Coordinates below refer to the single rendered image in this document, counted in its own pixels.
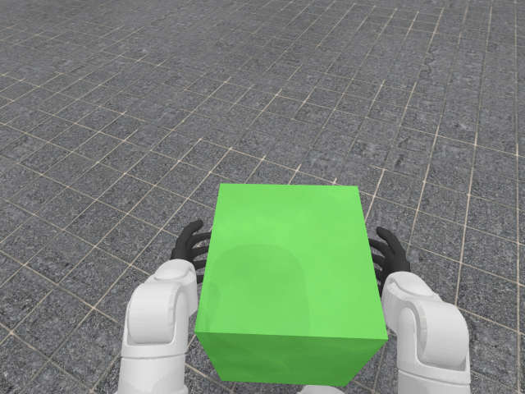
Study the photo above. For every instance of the carton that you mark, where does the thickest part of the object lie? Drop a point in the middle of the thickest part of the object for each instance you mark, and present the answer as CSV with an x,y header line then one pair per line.
x,y
289,291

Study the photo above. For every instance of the robot right hand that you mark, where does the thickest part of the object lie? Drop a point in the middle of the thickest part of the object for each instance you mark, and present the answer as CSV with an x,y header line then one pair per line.
x,y
395,258

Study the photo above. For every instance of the right robot forearm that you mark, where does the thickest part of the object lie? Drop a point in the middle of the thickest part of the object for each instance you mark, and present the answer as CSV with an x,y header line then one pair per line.
x,y
432,337

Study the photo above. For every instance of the robot left hand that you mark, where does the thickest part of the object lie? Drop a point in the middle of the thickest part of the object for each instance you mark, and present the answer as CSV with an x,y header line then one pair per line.
x,y
186,241

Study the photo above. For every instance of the left robot forearm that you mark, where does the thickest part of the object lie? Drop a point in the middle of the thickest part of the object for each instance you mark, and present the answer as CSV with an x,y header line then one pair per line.
x,y
155,336

